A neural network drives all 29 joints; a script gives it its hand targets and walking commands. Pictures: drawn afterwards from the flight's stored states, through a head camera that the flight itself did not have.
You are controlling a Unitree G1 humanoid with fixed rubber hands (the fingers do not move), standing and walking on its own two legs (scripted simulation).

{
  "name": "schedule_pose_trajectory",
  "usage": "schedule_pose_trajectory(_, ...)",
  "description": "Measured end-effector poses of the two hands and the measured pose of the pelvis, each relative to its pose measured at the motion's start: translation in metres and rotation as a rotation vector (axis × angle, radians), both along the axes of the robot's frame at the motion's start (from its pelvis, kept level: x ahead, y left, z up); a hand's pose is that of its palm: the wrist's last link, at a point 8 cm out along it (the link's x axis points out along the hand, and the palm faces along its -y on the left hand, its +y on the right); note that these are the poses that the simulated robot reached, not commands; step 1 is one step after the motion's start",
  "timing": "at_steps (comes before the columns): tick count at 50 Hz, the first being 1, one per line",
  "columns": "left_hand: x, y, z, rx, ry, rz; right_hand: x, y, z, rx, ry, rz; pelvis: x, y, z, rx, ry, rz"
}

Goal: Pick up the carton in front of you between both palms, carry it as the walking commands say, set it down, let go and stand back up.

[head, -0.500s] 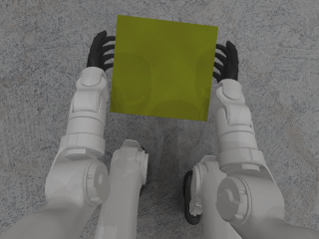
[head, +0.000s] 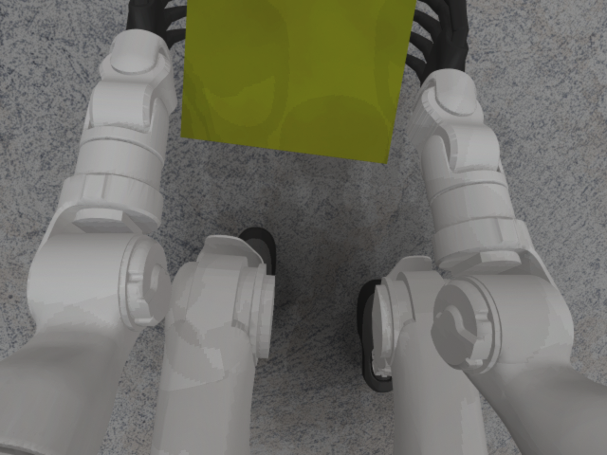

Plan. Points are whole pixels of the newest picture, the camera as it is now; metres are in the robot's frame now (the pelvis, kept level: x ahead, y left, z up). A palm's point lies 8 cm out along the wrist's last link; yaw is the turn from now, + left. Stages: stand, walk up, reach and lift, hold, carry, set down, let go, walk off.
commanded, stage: set down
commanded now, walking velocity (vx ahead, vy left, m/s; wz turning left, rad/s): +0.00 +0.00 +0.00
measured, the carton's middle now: (295, 67) +0.52 +0.12 -0.25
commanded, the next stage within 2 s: none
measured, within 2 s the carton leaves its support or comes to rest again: rests again in 0.48 s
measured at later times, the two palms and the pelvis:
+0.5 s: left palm (145, 34) +0.50 +0.27 -0.17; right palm (434, 65) +0.53 -0.03 -0.17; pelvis -0.01 -0.01 -0.02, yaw +0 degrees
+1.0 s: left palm (146, 28) +0.51 +0.27 -0.18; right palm (435, 59) +0.54 -0.04 -0.18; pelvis +0.00 +0.00 -0.02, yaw +0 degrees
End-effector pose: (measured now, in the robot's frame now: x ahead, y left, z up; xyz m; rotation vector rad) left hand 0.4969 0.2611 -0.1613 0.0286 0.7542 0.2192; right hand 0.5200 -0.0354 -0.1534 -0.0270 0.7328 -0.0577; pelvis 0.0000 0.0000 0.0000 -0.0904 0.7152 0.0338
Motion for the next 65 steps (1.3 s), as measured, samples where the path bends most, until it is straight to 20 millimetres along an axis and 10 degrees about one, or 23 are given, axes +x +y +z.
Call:
schedule_pose_trajectory(52,0.011,0.013,-0.023,-0.043,0.019,-0.028,0.019,-0.001,-0.026,0.054,-0.044,0.147,0.003,-0.004,-0.019,0.029,-0.02,-0.019)
schedule_pose_trajectory(65,-0.032,0.043,-0.066,0.002,0.034,0.099,-0.008,-0.054,-0.065,-0.045,0.028,0.115,-0.007,-0.002,-0.021,0.04,-0.114,-0.021)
